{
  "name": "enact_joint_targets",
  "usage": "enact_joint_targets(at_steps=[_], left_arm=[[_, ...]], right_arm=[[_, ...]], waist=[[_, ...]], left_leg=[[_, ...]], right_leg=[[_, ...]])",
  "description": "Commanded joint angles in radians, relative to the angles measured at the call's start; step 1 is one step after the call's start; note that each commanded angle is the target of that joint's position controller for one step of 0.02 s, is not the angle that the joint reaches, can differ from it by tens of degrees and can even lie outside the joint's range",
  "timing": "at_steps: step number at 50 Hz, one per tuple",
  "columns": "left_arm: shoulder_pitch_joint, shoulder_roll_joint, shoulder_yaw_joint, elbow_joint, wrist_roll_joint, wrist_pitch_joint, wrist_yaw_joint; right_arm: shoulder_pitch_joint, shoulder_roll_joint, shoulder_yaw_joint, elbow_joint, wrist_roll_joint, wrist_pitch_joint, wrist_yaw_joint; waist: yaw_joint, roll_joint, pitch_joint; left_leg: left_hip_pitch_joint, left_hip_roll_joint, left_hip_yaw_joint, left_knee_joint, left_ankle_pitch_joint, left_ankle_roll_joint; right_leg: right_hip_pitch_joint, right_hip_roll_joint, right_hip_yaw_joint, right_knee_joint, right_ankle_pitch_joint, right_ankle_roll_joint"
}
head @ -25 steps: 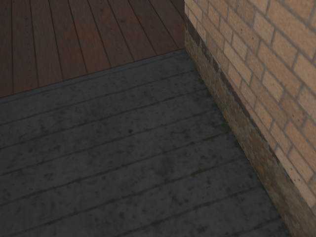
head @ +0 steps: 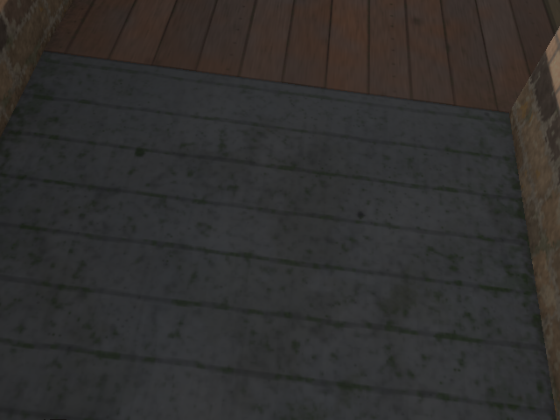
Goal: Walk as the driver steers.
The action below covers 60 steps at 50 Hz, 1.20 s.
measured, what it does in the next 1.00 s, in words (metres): climbs: right foot, then left foot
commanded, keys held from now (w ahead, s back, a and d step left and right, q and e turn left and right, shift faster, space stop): q+shift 0.04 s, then w+q+shift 0.12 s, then w+shift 0.50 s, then w+e+shift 0.34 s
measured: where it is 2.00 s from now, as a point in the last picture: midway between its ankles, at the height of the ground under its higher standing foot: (223, 213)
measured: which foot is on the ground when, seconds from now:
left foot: down 0.00-0.38, up 0.40-0.76, down 0.78-1.00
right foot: up 0.00-0.34, down 0.36-0.78, up 0.80-1.00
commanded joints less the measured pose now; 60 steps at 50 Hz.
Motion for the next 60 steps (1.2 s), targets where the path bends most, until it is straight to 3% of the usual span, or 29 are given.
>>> enact_joint_targets(at_steps=[1,2,6,10,13,14,17,18,19,20,21,22,24,29,34,36,37,38,39,40,41,43,45,48,51,55,57,58,60], left_arm=[[-0.003,0.042,0.008,-0.071,-0.007,-0.01,0.0],[-0.009,0.037,0.005,-0.071,-0.008,-0.006,0.003],[-0.088,0.072,0.015,-0.093,-0.037,-0.049,-0.037],[-0.079,0.075,0.022,-0.061,-0.016,-0.102,-0.048],[-0.103,0.016,0.002,-0.064,-0.019,-0.127,-0.068],[-0.067,0.025,-0.01,-0.031,0.042,-0.066,-0.092],[0.009,0.037,-0.003,-0.036,0.011,-0.047,-0.085],[0.139,0.062,0.005,0.006,0.016,-0.064,-0.078],[0.277,0.133,0.017,0.036,0.045,-0.082,-0.071],[0.314,0.234,0.031,0.018,0.044,-0.08,-0.066],[0.213,0.211,0.036,0.018,0.021,-0.066,-0.066],[0.181,0.138,0.015,0.014,0.01,-0.063,-0.064],[0.16,0.07,-0.016,0.032,0.007,-0.076,-0.062],[0.229,0.069,-0.018,0.087,0.001,-0.11,-0.058],[0.321,0.074,-0.017,0.154,0.005,-0.125,-0.072],[0.314,0.13,-0.006,0.168,0.001,-0.115,-0.073],[0.297,0.146,-0.006,0.176,-0.009,-0.109,-0.071],[0.221,0.155,-0.013,0.153,-0.011,-0.113,-0.072],[0.196,0.084,-0.033,0.124,-0.007,-0.118,-0.077],[0.227,-0.07,-0.064,0.04,-0.041,-0.12,-0.083],[0.114,0.014,-0.048,0.041,-0.038,-0.105,-0.075],[0.15,0.021,-0.048,0.057,-0.005,-0.087,-0.091],[0.174,-0.009,-0.046,0.064,0.017,-0.057,-0.119],[0.073,-0.049,-0.059,0.006,0.004,-0.032,-0.135],[-0.038,-0.042,-0.07,-0.051,-0.002,-0.009,-0.128],[-0.142,-0.054,-0.089,-0.105,0.011,-0.006,-0.146],[-0.109,-0.044,-0.091,-0.108,0.013,-0.01,-0.145],[0.019,-0.014,-0.079,-0.079,0.008,-0.009,-0.14],[0.417,0.087,-0.026,0.034,0.008,-0.021,-0.11]], right_arm=[[-0.047,-0.159,-0.045,-0.093,-0.001,-0.014,-0.012],[-0.043,-0.153,-0.045,-0.093,0.003,-0.013,-0.012],[0.019,-0.202,-0.052,-0.074,0.028,-0.02,-0.018],[0.016,-0.185,-0.036,-0.058,0.024,-0.04,-0.014],[0.051,-0.132,-0.016,-0.028,0.019,-0.043,-0.005],[0.043,-0.196,-0.042,-0.024,-0.067,-0.018,0.04],[-0.003,-0.158,-0.031,-0.042,-0.034,-0.016,0.067],[-0.024,-0.114,-0.019,-0.048,-0.035,-0.03,0.055],[-0.032,-0.026,0.005,-0.059,-0.032,-0.048,0.051],[-0.046,0.024,0.024,-0.104,-0.017,-0.061,0.041],[-0.088,-0.042,0.017,-0.102,-0.029,-0.048,0.028],[-0.147,-0.11,-0.002,-0.091,-0.049,-0.043,0.033],[-0.105,-0.111,-0.009,-0.051,-0.061,-0.049,0.069],[-0.145,-0.082,0.004,-0.048,-0.049,-0.034,0.102],[-0.279,-0.043,0.037,-0.076,-0.054,-0.041,0.121],[-0.199,-0.047,0.03,-0.057,-0.061,-0.047,0.099],[-0.047,-0.056,0.016,-0.006,-0.059,-0.054,0.077],[0.201,-0.096,-0.006,0.057,-0.058,-0.068,0.057],[0.395,-0.193,-0.036,0.099,-0.071,-0.078,0.031],[0.366,-0.282,-0.041,0.092,-0.093,-0.095,0.027],[0.234,-0.206,-0.024,0.083,-0.084,-0.096,0.024],[0.124,-0.099,0.001,0.102,-0.075,-0.102,0.03],[0.123,-0.037,0.021,0.13,-0.063,-0.106,0.031],[0.151,-0.033,0.025,0.183,-0.048,-0.134,0.03],[0.159,-0.015,0.03,0.223,-0.059,-0.152,0.035],[0.189,-0.011,0.039,0.272,-0.051,-0.142,0.012],[0.206,-0.094,0.023,0.265,-0.054,-0.133,-0.007],[0.175,-0.142,0.009,0.256,-0.055,-0.124,-0.016],[0.075,-0.206,-0.018,0.21,-0.032,-0.102,-0.007]], waist=[[0.029,0.12,-0.172],[0.021,0.135,-0.173],[-0.015,0.21,-0.136],[-0.029,0.249,-0.1],[-0.049,0.232,-0.081],[-0.061,0.245,-0.083],[0.03,0.188,-0.044],[0.106,0.118,-0.062],[0.164,-0.11,-0.113],[0.163,-0.303,-0.174],[0.13,-0.226,-0.096],[0.12,-0.075,-0.05],[0.073,-0.073,-0.059],[0.052,-0.093,0.006],[0.08,-0.12,0.064],[0.024,-0.103,0.044],[-0.065,-0.079,-0.008],[-0.211,-0.016,-0.144],[-0.288,0.117,-0.296],[-0.174,0.356,-0.381],[-0.15,0.161,-0.189],[-0.048,0.052,-0.061],[-0.012,0.13,-0.033],[0.003,0.125,0.025],[0.024,0.117,0.113],[0.036,0.052,0.131],[0.06,0.097,0.039],[0.13,0.151,-0.046],[0.288,0.159,-0.247]], left_leg=[[0.198,0.201,-0.29,-0.121,0.465,0.129],[0.221,0.195,-0.301,-0.118,0.467,0.127],[0.296,0.234,-0.522,-0.277,-0.29,0.15],[0.258,0.208,-0.467,-0.267,-0.221,0.131],[0.137,0.177,-0.407,-0.251,-0.185,0.131],[0.087,0.115,-0.369,-0.249,-0.228,0.123],[-0.082,0.119,-0.406,-0.216,-0.25,0.103],[-0.188,0.094,-0.396,-0.12,-0.235,0.074],[-0.329,-0.017,-0.274,0.169,-0.206,0.033],[-0.456,-0.118,-0.137,0.46,-0.317,-0.004],[-0.584,-0.05,-0.106,0.579,-0.179,-0.009],[-0.568,-0.009,-0.116,0.628,-0.069,-0.016],[-0.477,0.012,-0.099,0.601,0.052,-0.048],[-0.472,0.013,-0.041,0.53,0.154,-0.089],[-0.277,0.079,0.118,0.219,0.108,-0.031],[-0.087,0.0,0.212,0.162,-0.031,0.019],[0.094,-0.047,0.235,0.151,-0.066,0.031],[0.399,-0.028,0.18,0.093,0.023,0.041],[0.688,0.176,-0.045,0.017,-0.293,0.023],[0.738,0.473,-0.651,-0.249,-0.779,0.057],[0.55,0.481,-0.77,-0.36,-0.699,0.043],[0.362,0.402,-0.38,-0.298,-0.331,0.028],[0.282,0.315,-0.134,-0.316,-0.142,-0.009],[0.239,0.319,0.001,-0.409,-0.054,-0.008],[0.187,0.279,0.2,-0.467,0.182,-0.034],[0.273,0.23,0.382,-0.425,0.723,-0.06],[0.315,0.264,0.395,-0.247,1.369,-0.062],[0.349,0.289,0.378,-0.081,1.525,-0.066],[0.284,0.315,0.309,0.451,1.399,-0.051]], right_leg=[[-0.077,0.026,0.04,-0.037,0.076,0.009],[-0.086,0.036,0.045,-0.09,0.073,0.014],[-0.126,0.044,0.101,-0.379,0.115,0.008],[-0.044,0.03,0.077,-0.501,0.156,0.004],[0.149,0.035,0.001,-0.603,0.15,-0.012],[0.193,0.049,-0.097,-0.587,0.067,-0.027],[0.43,0.04,-0.122,-0.7,0.099,-0.076],[0.616,0.011,-0.067,-0.757,0.076,-0.111],[0.807,-0.157,0.145,-0.821,-0.094,-0.155],[0.876,-0.381,0.53,-0.996,-0.435,-0.222],[0.754,-0.451,0.733,-1.11,-0.54,-0.285],[0.683,-0.407,0.626,-1.072,-0.433,-0.275],[0.621,-0.256,0.34,-1.04,-0.242,-0.222],[0.567,-0.217,0.173,-1.11,-0.145,-0.244],[0.551,-0.228,0.062,-1.217,0.085,-0.266],[0.527,-0.232,0.02,-1.107,0.623,-0.284],[0.489,-0.221,-0.029,-0.9,0.98,-0.287],[0.358,-0.182,-0.058,-0.607,1.032,-0.268],[0.124,-0.105,-0.07,-0.264,0.671,-0.259],[-0.097,0.06,0.05,0.043,-0.14,-0.235],[-0.207,0.048,0.105,0.139,-0.049,-0.233],[-0.176,-0.074,0.04,0.093,0.105,-0.224],[-0.143,-0.11,0.021,0.097,0.135,-0.201],[-0.263,-0.102,0.003,0.197,0.215,-0.178],[-0.289,-0.073,-0.061,0.107,0.26,-0.177],[-0.178,-0.035,-0.24,-0.179,0.246,-0.236],[0.052,0.06,-0.348,-0.302,0.216,-0.257],[0.173,0.089,-0.334,-0.332,0.188,-0.269],[0.573,0.134,-0.2,-0.505,0.206,-0.317]])
Velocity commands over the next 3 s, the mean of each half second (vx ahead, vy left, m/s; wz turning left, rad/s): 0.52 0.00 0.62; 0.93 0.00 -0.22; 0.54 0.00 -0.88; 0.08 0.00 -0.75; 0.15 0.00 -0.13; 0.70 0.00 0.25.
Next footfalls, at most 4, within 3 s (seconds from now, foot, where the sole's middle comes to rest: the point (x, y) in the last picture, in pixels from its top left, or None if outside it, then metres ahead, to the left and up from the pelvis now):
0.36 right None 0.17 -0.13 -0.76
0.78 left None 0.36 0.21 -0.75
1.22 right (222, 254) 0.81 0.12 -0.71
1.64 left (213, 166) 1.09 0.16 -0.69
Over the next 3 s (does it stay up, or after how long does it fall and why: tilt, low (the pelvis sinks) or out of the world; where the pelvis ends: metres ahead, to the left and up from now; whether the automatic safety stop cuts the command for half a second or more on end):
stays up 1.14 -0.02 0.06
